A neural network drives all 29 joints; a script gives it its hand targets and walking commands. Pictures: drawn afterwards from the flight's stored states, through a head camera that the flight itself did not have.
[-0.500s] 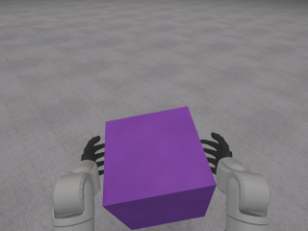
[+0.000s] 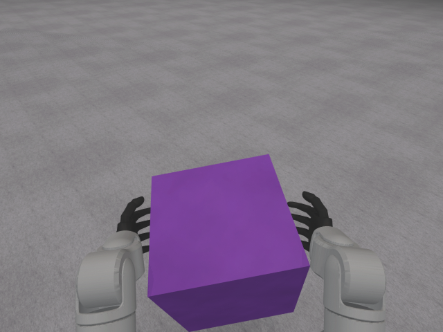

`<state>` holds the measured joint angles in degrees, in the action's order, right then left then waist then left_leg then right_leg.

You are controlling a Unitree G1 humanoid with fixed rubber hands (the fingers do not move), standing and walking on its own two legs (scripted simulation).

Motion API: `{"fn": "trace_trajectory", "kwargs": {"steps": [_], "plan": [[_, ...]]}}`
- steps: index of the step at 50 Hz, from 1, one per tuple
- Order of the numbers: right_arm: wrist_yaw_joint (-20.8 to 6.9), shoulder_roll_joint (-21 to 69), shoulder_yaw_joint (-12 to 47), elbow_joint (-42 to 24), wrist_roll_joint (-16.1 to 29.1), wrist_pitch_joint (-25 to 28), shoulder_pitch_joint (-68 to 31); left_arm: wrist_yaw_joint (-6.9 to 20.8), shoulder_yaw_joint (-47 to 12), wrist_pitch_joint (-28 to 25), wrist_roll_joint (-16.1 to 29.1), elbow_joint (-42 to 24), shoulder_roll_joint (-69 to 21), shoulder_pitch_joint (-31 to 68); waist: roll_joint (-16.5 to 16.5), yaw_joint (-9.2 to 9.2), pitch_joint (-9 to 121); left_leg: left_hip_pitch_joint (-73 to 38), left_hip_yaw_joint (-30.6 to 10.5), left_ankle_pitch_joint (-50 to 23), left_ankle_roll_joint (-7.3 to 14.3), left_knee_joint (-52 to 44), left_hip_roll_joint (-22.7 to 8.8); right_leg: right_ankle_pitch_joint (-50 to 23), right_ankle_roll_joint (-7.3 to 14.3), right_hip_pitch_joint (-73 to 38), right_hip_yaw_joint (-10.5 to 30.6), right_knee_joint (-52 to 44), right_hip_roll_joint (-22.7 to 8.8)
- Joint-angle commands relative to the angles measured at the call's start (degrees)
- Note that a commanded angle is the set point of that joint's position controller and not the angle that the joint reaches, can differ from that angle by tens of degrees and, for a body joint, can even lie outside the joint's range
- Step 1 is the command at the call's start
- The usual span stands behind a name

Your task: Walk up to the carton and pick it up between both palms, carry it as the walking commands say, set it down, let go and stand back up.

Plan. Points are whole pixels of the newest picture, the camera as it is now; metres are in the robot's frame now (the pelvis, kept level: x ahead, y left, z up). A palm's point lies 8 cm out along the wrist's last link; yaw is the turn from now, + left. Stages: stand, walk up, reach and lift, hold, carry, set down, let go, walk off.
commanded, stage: carry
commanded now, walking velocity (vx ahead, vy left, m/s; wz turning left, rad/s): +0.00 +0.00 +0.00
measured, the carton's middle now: (226, 248) +0.29 -0.01 +0.03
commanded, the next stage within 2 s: hold in 0.50 s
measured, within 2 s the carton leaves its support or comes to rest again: neither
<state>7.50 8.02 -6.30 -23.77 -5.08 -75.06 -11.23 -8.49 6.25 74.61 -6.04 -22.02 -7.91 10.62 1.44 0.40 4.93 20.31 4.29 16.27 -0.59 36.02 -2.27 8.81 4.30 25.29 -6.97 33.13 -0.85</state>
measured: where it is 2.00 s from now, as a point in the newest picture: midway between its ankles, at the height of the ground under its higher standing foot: outside the picture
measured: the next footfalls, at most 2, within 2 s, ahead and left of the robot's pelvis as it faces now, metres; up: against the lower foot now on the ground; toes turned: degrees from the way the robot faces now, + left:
none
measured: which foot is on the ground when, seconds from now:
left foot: down 0.00-1.00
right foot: down 0.00-1.00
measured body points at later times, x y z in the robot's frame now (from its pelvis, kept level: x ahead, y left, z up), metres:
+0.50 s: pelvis +0.00 +0.00 +0.00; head -0.02 +0.01 +0.45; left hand +0.28 +0.15 +0.10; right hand +0.28 -0.15 +0.11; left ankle +0.03 +0.13 -0.72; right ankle +0.10 -0.08 -0.72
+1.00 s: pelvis +0.01 +0.00 +0.00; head -0.01 +0.00 +0.45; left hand +0.31 +0.16 +0.03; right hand +0.30 -0.14 +0.04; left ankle +0.03 +0.12 -0.72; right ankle +0.10 -0.08 -0.72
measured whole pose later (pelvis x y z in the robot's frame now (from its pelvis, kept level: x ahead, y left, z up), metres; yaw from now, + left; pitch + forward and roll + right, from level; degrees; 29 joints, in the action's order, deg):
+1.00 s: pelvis +0.01 +0.00 +0.00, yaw +0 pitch +0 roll +0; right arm 8.0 7.5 -5.6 2.6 -6.0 -44.8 -7.9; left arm -2.5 9.2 40.2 -8.6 8.1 -6.4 9.7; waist -0.5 0.3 3.1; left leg 18.3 -0.1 17.3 0.3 36.0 0.6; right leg 9.9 3.7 23.1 -5.0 33.1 0.5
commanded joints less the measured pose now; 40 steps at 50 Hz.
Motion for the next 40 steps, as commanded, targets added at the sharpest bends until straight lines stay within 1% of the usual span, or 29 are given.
{"fn": "trace_trajectory", "kwargs": {"steps": [1, 3, 4, 7, 8, 9, 10, 11, 13, 14, 15, 19, 21, 22, 23, 25, 26, 27, 28, 29, 30, 31, 32, 33, 34, 35, 36, 37, 40], "plan": [[-7.85, 49.62, 36.89, -3.63, 21.64, 3.78, -25.39, 7.99, -31.29, -4.1, 18.66, -5.38, -49.62, 25.42, -0.31, 0.19, 19.32, -3.11, -7.47, -0.95, 2.87, -6.95, -3.45, 3.03, -0.97, -10.35, 13.44, -10.63, -9.1], [-7.85, 50.16, 37.62, -5.1, 21.99, 3.96, -25.5, 7.98, -32.09, -4.26, 19.11, -6.66, -50.49, 25.34, -0.45, 0.2, 19.86, -3.41, -7.46, -1.33, 2.84, -6.67, -3.56, 1.17, -0.75, -10.88, 13.37, -10.19, -9.11], [-7.9, 49.25, 36.81, -3.56, 21.35, 4.08, -24.78, 7.99, -31.3, -4.44, 18.46, -5.32, -49.56, 24.82, -0.52, 0.21, 19.74, -3.29, -7.59, -1.49, 2.84, -6.76, -3.62, 0.41, -0.72, -11.03, 13.31, -9.79, -9.13], [-7.89, 49.41, 37.27, -4.46, 21.41, 4.25, -24.21, 8.02, -32.02, -4.59, 18.75, -6.23, -49.9, 24.46, -0.69, 0.22, 19.58, -3.2, -7.55, -1.1, 2.87, -6.78, -3.7, 0.72, -0.73, -10.91, 13.11, -9.66, -9.0], [-7.89, 49.67, 37.58, -5.08, 21.53, 4.16, -24.53, 8.0, -32.34, -4.52, 18.95, -6.74, -50.31, 24.76, -0.59, 0.23, 19.46, -3.0, -7.56, -0.68, 2.93, -6.86, -3.7, 1.59, -0.7, -10.93, 13.11, -9.85, -8.95], [-7.91, 49.06, 36.84, -3.58, 20.9, 4.15, -23.75, 8.02, -31.73, -4.56, 18.51, -5.73, -49.53, 24.56, -0.77, 0.24, 19.06, -2.82, -7.57, -0.33, 2.93, -6.88, -3.71, 2.45, -0.72, -10.68, 13.11, -10.01, -8.91], [-7.9, 49.46, 37.31, -4.5, 21.28, 4.12, -24.25, 7.99, -32.12, -4.49, 18.77, -6.4, -49.96, 24.68, -0.71, 0.2, 18.95, -2.8, -7.49, 0.2, 2.95, -6.85, -3.57, 3.55, -0.73, -10.52, 13.36, -10.37, -8.97], [-7.9, 48.74, 36.56, -3.34, 20.74, 4.12, -23.8, 7.99, -31.43, -4.55, 18.28, -5.4, -49.23, 24.44, -0.53, 0.24, 18.75, -2.79, -7.44, 0.67, 2.99, -6.9, -3.48, 5.13, -0.7, -10.17, 13.36, -10.66, -8.92], [-7.86, 49.57, 37.46, -4.94, 21.4, 4.04, -24.3, 7.98, -32.02, -4.43, 18.82, -6.62, -50.0, 24.44, -0.4, 0.24, 18.36, -2.58, -7.48, 1.14, 3.14, -6.84, -3.39, 6.66, -0.79, -9.78, 13.48, -11.15, -8.9], [-7.85, 49.24, 37.19, -4.36, 21.16, 4.01, -24.13, 8.02, -31.55, -4.37, 18.5, -5.79, -49.62, 24.0, -0.42, 0.23, 18.38, -2.63, -7.36, 1.1, 3.13, -6.8, -3.35, 6.98, -0.88, -9.73, 13.4, -11.29, -8.87], [-7.81, 49.7, 37.62, -5.42, 21.5, 3.94, -24.45, 8.03, -32.12, -4.31, 19.01, -7.0, -50.06, 24.54, -0.12, 0.27, 18.27, -2.49, -7.39, 1.34, 3.15, -6.68, -3.27, 7.5, -0.86, -9.61, 13.57, -11.57, -8.89], [-7.81, 49.2, 37.06, -4.59, 21.17, 3.72, -24.18, 7.96, -31.64, -4.15, 18.57, -6.28, -49.67, 24.21, -0.57, 0.28, 18.24, -2.57, -7.5, 1.25, 3.19, -6.85, -3.27, 7.75, -0.84, -9.45, 13.46, -11.49, -8.84], [-7.83, 49.27, 37.09, -4.47, 21.23, 3.72, -23.93, 7.93, -31.59, -4.21, 18.6, -6.5, -49.54, 24.22, -0.71, 0.29, 18.18, -2.45, -7.56, 0.86, 3.16, -6.71, -3.38, 6.56, -0.75, -9.75, 13.39, -11.19, -8.82], [-7.8, 49.43, 37.35, -5.21, 21.41, 3.65, -24.29, 7.91, -31.91, -4.09, 18.76, -6.93, -49.93, 24.33, -0.32, 0.27, 18.25, -2.41, -7.56, 1.18, 3.15, -6.54, -3.29, 6.87, -0.72, -9.77, 13.57, -11.4, -8.93], [-7.81, 48.96, 36.66, -3.87, 20.87, 3.68, -23.88, 7.93, -31.09, -4.16, 18.28, -5.53, -49.41, 23.96, 0.08, 0.3, 18.2, -2.57, -7.45, 1.2, 3.17, -6.45, -3.26, 7.19, -0.77, -9.6, 13.53, -11.48, -8.87], [-7.77, 49.41, 37.26, -5.12, 21.31, 3.54, -24.14, 7.92, -31.72, -3.99, 18.69, -6.64, -49.94, 24.16, -0.43, 0.31, 18.01, -2.39, -7.42, 1.38, 3.21, -6.57, -3.14, 7.65, -0.77, -9.38, 13.47, -11.58, -8.87], [-8.23, 29.3, 17.16, 14.99, 1.21, 12.57, -18.39, 9.09, -11.62, -13.64, -1.41, 13.47, -29.83, 11.48, 0.07, -5.97, -15.05, 2.64, -8.26, 15.42, 3.34, -9.8, 8.73, 23.79, -2.08, -18.2, 13.36, -11.46, 3.37], [-7.81, 14.42, 4.04, 35.09, -2.03, 18.06, -17.61, 9.06, 5.61, -19.13, -7.86, 33.57, -9.73, 11.46, 0.24, -6.38, -14.61, 5.04, -8.63, 16.0, 4.18, -10.84, 7.37, 26.08, -1.44, -18.42, 14.63, -11.44, 2.85], [-6.68, 12.53, 5.01, 39.25, -2.38, 24.61, -13.08, 8.76, 0.16, -25.86, -4.0, 41.06, -4.56, 14.84, -1.09, -2.73, -10.91, 4.52, -8.66, 14.51, 4.35, -10.65, 6.48, 22.48, -0.46, -18.16, 13.54, -9.89, 2.9], [-6.26, 17.55, 10.18, 29.78, -0.85, 29.67, -9.25, 9.35, -7.75, -31.33, 0.31, 29.72, -8.75, 17.31, -2.94, -0.49, -0.78, 0.06, -8.91, 7.99, 4.49, -9.98, 6.47, 13.27, -0.22, -20.94, 13.69, -8.2, 2.76], [-6.71, 23.72, 16.68, 24.49, 1.62, 32.27, -10.08, 10.38, -15.59, -33.97, 4.53, 23.52, -16.73, 21.33, -3.93, 0.34, 9.82, -4.54, -9.66, 1.96, 4.7, -9.85, 6.95, 5.4, -0.41, -22.86, 13.36, -6.24, 3.31], [-7.72, 30.54, 24.33, 17.22, 4.93, 34.5, -17.84, 11.48, -22.39, -35.87, 7.71, 16.1, -25.03, 29.66, -6.55, -0.29, 20.05, -5.25, -10.39, -1.91, 4.61, -9.25, 7.1, 1.35, -0.44, -26.65, 13.09, -4.0, 4.14], [-8.74, 36.1, 29.89, 11.52, 7.4, 35.8, -26.15, 12.63, -26.11, -36.8, 8.71, 13.24, -31.92, 34.8, -8.03, -1.31, 24.74, -2.43, -11.21, -2.66, 4.68, -9.36, 6.36, -0.59, -0.51, -30.31, 13.3, -1.9, 4.95], [-9.18, 38.74, 32.65, 6.23, 9.09, 36.72, -31.39, 13.87, -29.71, -37.72, 10.59, 10.99, -35.67, 38.12, -7.29, 0.05, 29.32, -1.02, -12.01, -3.64, 4.8, -8.31, 5.56, -1.92, -0.9, -33.43, 14.37, -0.32, 5.1], [-9.32, 40.2, 34.71, 2.53, 10.45, 37.02, -33.2, 14.57, -32.07, -38.31, 11.9, 8.53, -36.92, 38.43, -6.57, 1.04, 32.31, 0.19, -12.57, -5.06, 4.67, -6.64, 5.11, -3.28, -1.46, -35.07, 15.83, 0.52, 4.48], [-9.37, 41.0, 36.11, 0.27, 11.36, 37.09, -34.8, 15.06, -32.75, -38.58, 12.46, 8.14, -37.39, 37.32, -5.58, 1.2, 33.99, 1.42, -12.72, -5.39, 4.53, -5.2, 4.96, -3.57, -1.99, -36.02, 17.13, 1.0, 3.83], [-9.33, 41.32, 36.49, 0.66, 11.78, 36.81, -34.95, 15.37, -32.04, -38.5, 12.1, 9.7, -36.7, 34.82, -4.89, 0.36, 33.55, 2.84, -12.64, -4.9, 4.61, -4.8, 4.95, -2.99, -2.46, -36.86, 18.04, 1.01, 3.13], [-9.19, 41.18, 35.76, 2.98, 11.56, 36.29, -34.43, 15.57, -30.65, -38.24, 11.14, 13.01, -35.85, 32.49, -3.82, -0.5, 31.18, 4.28, -12.57, -3.39, 4.74, -5.0, 5.05, -0.64, -2.91, -36.99, 18.66, 0.52, 2.59], [-9.06, 41.29, 31.8, 12.12, 9.63, 34.85, -30.61, 16.72, -26.93, -37.87, 8.37, 21.51, -35.09, 29.91, -1.95, -0.35, 21.81, 6.17, -12.5, 1.25, 5.08, -5.47, 5.42, 8.98, -3.58, -33.93, 20.28, -2.6, 1.4]]}}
